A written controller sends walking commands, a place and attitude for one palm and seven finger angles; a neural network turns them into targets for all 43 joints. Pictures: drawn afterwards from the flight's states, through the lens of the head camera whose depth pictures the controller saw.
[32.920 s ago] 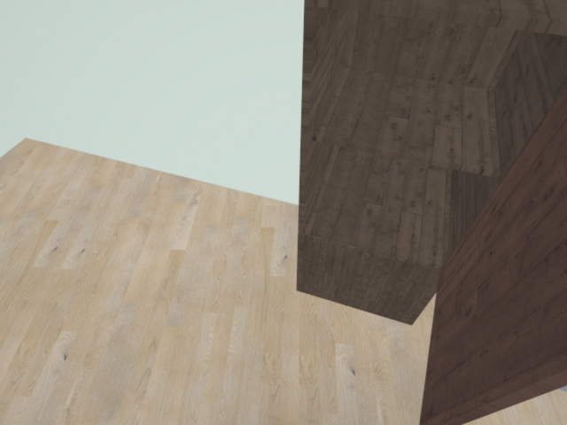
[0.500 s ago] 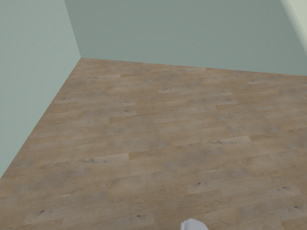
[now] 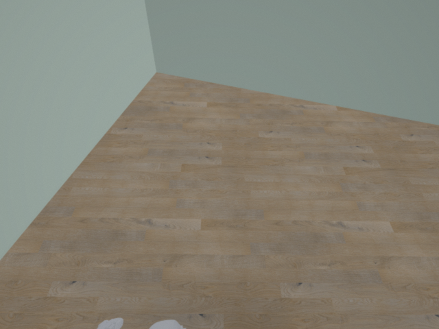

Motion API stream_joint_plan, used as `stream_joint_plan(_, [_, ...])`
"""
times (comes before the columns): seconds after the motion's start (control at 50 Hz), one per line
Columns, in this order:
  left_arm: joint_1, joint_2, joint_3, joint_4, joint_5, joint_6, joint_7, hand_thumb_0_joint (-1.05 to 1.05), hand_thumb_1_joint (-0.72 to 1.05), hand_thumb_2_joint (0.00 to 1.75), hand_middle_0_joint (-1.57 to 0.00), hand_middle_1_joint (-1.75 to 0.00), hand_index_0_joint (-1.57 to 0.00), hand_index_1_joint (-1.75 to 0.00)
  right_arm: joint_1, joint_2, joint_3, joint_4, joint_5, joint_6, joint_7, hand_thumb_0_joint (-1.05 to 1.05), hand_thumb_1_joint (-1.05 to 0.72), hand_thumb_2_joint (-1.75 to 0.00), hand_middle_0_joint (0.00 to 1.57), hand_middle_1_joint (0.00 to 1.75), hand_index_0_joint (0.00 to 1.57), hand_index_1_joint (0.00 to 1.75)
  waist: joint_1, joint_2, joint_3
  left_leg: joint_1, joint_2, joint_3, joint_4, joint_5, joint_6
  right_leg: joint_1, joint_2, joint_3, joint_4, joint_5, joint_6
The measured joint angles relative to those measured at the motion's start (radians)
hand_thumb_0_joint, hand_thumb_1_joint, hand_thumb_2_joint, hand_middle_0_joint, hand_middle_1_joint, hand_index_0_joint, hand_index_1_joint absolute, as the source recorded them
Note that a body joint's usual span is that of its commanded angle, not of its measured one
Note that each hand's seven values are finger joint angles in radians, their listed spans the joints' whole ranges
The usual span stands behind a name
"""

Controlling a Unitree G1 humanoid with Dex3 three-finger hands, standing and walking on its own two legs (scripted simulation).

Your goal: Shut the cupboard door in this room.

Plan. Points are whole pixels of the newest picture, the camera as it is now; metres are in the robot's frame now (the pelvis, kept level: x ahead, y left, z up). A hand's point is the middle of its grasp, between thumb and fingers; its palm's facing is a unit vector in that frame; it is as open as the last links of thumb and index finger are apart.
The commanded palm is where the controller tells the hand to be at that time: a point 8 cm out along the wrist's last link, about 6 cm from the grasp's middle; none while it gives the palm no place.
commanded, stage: turn to face it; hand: left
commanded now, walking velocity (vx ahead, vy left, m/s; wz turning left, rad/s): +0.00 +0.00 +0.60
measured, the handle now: out of the picture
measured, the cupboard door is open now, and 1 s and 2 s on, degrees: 53 53 53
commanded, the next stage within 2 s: none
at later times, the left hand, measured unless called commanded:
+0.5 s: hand out of the picture +0.00 +0.26 -0.16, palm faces +0.28 -0.92 -0.26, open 7.4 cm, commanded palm none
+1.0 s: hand out of the picture -0.11 +0.18 -0.16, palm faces +0.57 -0.78 -0.25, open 7.4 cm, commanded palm none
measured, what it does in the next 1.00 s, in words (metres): steps on the spot, turning left: left foot, then right foot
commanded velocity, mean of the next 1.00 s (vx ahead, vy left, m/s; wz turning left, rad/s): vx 0.00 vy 0.00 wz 0.60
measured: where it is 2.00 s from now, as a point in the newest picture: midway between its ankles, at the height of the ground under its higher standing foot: outside the picture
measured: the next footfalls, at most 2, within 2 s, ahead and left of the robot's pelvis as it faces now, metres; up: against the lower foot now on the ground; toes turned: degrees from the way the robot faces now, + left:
left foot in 0.08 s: +0.06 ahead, +0.13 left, +0.00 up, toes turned +11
right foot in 0.64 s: +0.04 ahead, -0.12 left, +0.00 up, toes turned +20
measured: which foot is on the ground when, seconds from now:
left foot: up 0.00-0.06, down 0.08-0.64, up 0.66-1.00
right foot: down 0.00-0.08, up 0.10-0.62, down 0.64-1.00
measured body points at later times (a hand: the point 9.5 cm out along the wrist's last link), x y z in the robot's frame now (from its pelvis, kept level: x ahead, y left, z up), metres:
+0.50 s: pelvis -0.02 +0.03 +0.01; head +0.01 +0.05 +0.45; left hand -0.01 +0.31 -0.14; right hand +0.11 -0.20 -0.13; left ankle +0.02 +0.12 -0.73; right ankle +0.01 -0.14 -0.68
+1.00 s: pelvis -0.04 -0.01 +0.00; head +0.00 +0.01 +0.45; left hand -0.14 +0.22 -0.14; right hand +0.19 -0.18 -0.14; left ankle -0.13 +0.10 -0.70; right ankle +0.01 -0.13 -0.73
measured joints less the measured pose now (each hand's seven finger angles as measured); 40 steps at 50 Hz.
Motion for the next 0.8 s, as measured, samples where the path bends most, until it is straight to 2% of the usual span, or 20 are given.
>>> stream_joint_plan(0.04, [0.012, 0.022, 0.007, 0.0, 0.002, 0.008, -0.002, -0.02, 0.92, 0.89, -0.2, -0.3, -0.21, -0.3, -0.026, -0.012, -0.003, -0.026, 0.001, -0.006, 0.002, 0.01, -0.91, -0.9, 0.2, 0.3, 0.19, 0.3, 0.009, -0.014, 0.001, 0.036, -0.003, 0.011, -0.099, 0.017, 0.002, -0.012, -0.019, -0.016, 0.033, -0.013, 0.012])
stream_joint_plan(0.08, [0.033, 0.042, 0.012, -0.003, -0.004, 0.019, -0.007, -0.01, 0.92, 0.89, -0.2, -0.3, -0.21, -0.3, -0.039, -0.032, -0.006, -0.057, 0.001, -0.02, 0.006, 0.01, -0.91, -0.9, 0.2, 0.3, 0.19, 0.3, 0.013, -0.018, -0.005, 0.091, -0.011, 0.012, -0.252, 0.101, 0.012, -0.04, -0.043, -0.031, 0.102, -0.042, 0.031])
stream_joint_plan(0.1, [0.039, 0.054, 0.017, -0.002, -0.008, 0.028, -0.01, -0.01, 0.92, 0.89, -0.2, -0.3, -0.21, -0.3, -0.05, -0.036, -0.01, -0.066, -0.001, -0.028, 0.005, 0.01, -0.91, -0.9, 0.2, 0.3, 0.19, 0.3, 0.014, -0.026, -0.005, 0.077, -0.021, 0.006, -0.247, 0.139, 0.042, -0.072, -0.049, -0.011, 0.169, -0.122, 0.048])
stream_joint_plan(0.12, [0.042, 0.066, 0.021, 0.004, -0.007, 0.042, -0.011, -0.01, 0.91, 0.89, -0.2, -0.3, -0.21, -0.3, -0.062, -0.037, -0.01, -0.072, -0.003, -0.034, 0.004, 0.0, -0.91, -0.9, 0.2, 0.3, 0.19, 0.3, 0.017, -0.034, -0.001, 0.063, -0.03, 0.005, -0.224, 0.14, 0.075, -0.111, -0.037, 0.041, 0.253, -0.207, 0.058])
stream_joint_plan(0.16, [0.049, 0.084, 0.03, 0.017, -0.005, 0.063, -0.015, -0.01, 0.91, 0.89, -0.2, -0.3, -0.2, -0.3, -0.075, -0.036, -0.003, -0.083, -0.007, -0.041, -0.001, 0.0, -0.91, -0.9, 0.2, 0.3, 0.19, 0.3, 0.021, -0.042, 0.0, 0.063, -0.04, 0.001, -0.232, 0.137, 0.115, -0.18, 0.004, 0.134, 0.417, -0.257, 0.062])
stream_joint_plan(0.22, [0.052, 0.095, 0.035, 0.027, -0.003, 0.07, -0.024, 0.0, 0.91, 0.89, -0.19, -0.3, -0.2, -0.3, -0.079, -0.035, 0.008, -0.089, -0.005, -0.042, -0.014, 0.0, -0.91, -0.9, 0.2, 0.3, 0.19, 0.3, 0.023, -0.038, -0.007, 0.088, -0.065, -0.018, -0.323, 0.188, 0.126, -0.241, 0.046, 0.213, 0.569, -0.174, 0.071])
stream_joint_plan(0.28, [0.057, 0.098, 0.032, 0.021, -0.005, 0.063, -0.025, 0.0, 0.91, 0.89, -0.19, -0.3, -0.2, -0.3, -0.078, -0.034, 0.017, -0.091, 0.0, -0.047, -0.02, 0.0, -0.91, -0.9, 0.2, 0.3, 0.2, 0.3, 0.028, -0.032, -0.01, 0.113, -0.091, -0.042, -0.412, 0.245, 0.134, -0.253, 0.068, 0.252, 0.609, -0.113, 0.086])
stream_joint_plan(0.38, [0.057, 0.096, 0.026, 0.008, -0.011, 0.064, -0.019, 0.0, 0.91, 0.89, -0.19, -0.3, -0.2, -0.3, -0.07, -0.023, 0.022, -0.093, 0.002, -0.043, -0.018, 0.0, -0.9, -0.9, 0.2, 0.3, 0.2, 0.3, 0.024, -0.018, -0.016, 0.117, -0.123, -0.087, -0.472, 0.293, 0.141, -0.215, 0.086, 0.276, 0.553, -0.123, 0.1])
stream_joint_plan(0.5, [0.025, 0.078, 0.017, -0.018, -0.017, 0.066, -0.016, 0.0, 0.91, 0.89, -0.19, -0.3, -0.2, -0.3, -0.061, -0.018, 0.019, -0.091, -0.004, -0.028, -0.013, 0.0, -0.9, -0.9, 0.2, 0.3, 0.2, 0.3, 0.003, 0.012, -0.005, 0.074, -0.149, -0.157, -0.469, 0.322, 0.129, -0.14, 0.115, 0.289, 0.395, -0.21, 0.09])
stream_joint_plan(0.58, [0.003, 0.056, 0.006, -0.047, -0.025, 0.055, -0.014, 0.0, 0.91, 0.89, -0.2, -0.3, -0.2, -0.3, -0.055, -0.027, 0.01, -0.085, -0.008, -0.012, -0.009, 0.01, -0.9, -0.9, 0.2, 0.3, 0.2, 0.3, -0.013, 0.042, 0.005, 0.037, -0.161, -0.212, -0.45, 0.337, 0.105, -0.062, 0.148, 0.29, 0.225, -0.237, 0.069])
stream_joint_plan(0.62, [0.003, 0.046, 0.001, -0.065, -0.027, 0.043, -0.015, 0.0, 0.91, 0.89, -0.2, -0.3, -0.2, -0.3, -0.048, -0.033, 0.003, -0.084, -0.006, -0.002, -0.006, 0.01, -0.9, -0.9, 0.2, 0.3, 0.2, 0.3, -0.014, 0.051, 0.002, 0.012, -0.174, -0.238, -0.431, 0.34, 0.088, 0.008, 0.158, 0.281, 0.071, -0.19, 0.052])
stream_joint_plan(0.64, [0.006, 0.039, 0.0, -0.072, -0.024, 0.035, -0.015, 0.0, 0.91, 0.89, -0.2, -0.3, -0.2, -0.3, -0.045, -0.039, -0.003, -0.083, -0.003, 0.003, -0.005, 0.01, -0.9, -0.9, 0.2, 0.3, 0.2, 0.3, -0.01, 0.058, 0.0, -0.011, -0.178, -0.247, -0.395, 0.308, 0.078, 0.031, 0.159, 0.272, 0.006, -0.151, 0.031])
stream_joint_plan(0.66, [0.007, 0.028, -0.004, -0.074, -0.019, 0.031, -0.013, 0.0, 0.91, 0.89, -0.2, -0.3, -0.2, -0.3, -0.048, -0.046, -0.011, -0.076, -0.001, 0.009, -0.004, 0.01, -0.9, -0.9, 0.2, 0.3, 0.2, 0.3, -0.007, 0.071, 0.007, -0.037, -0.178, -0.246, -0.325, 0.213, 0.062, 0.033, 0.162, 0.259, 0.005, -0.127, 0.012])
stream_joint_plan(0.7, [0.02, 0.011, -0.014, -0.079, -0.017, 0.032, -0.009, 0.0, 0.91, 0.89, -0.2, -0.3, -0.21, -0.3, -0.047, -0.06, -0.019, -0.068, -0.005, 0.018, 0.0, 0.01, -0.9, -0.9, 0.2, 0.3, 0.2, 0.3, -0.006, 0.075, 0.011, -0.097, -0.18, -0.207, -0.124, 0.085, 0.043, 0.048, 0.145, 0.231, -0.002, -0.114, -0.006])
stream_joint_plan(0.76, [0.043, -0.002, -0.019, -0.072, -0.018, 0.027, -0.006, 0.0, 0.9, 0.89, -0.2, -0.3, -0.21, -0.3, -0.047, -0.076, -0.026, -0.067, -0.007, 0.021, 0.01, 0.01, -0.91, -0.9, 0.2, 0.3, 0.2, 0.3, -0.01, 0.061, 0.016, -0.143, -0.147, -0.146, 0.118, 0.081, 0.017, 0.083, 0.113, 0.201, -0.04, -0.101, -0.009])
stream_joint_plan(0.8, [0.051, -0.005, -0.023, -0.067, -0.016, 0.02, -0.007, 0.0, 0.9, 0.89, -0.2, -0.3, -0.21, -0.3, -0.048, -0.083, -0.027, -0.07, -0.005, 0.019, 0.013, 0.01, -0.91, -0.9, 0.2, 0.3, 0.2, 0.3, -0.015, 0.047, 0.021, -0.136, -0.117, -0.126, 0.173, 0.087, -0.001, 0.096, 0.091, 0.178, -0.048, -0.1, -0.008])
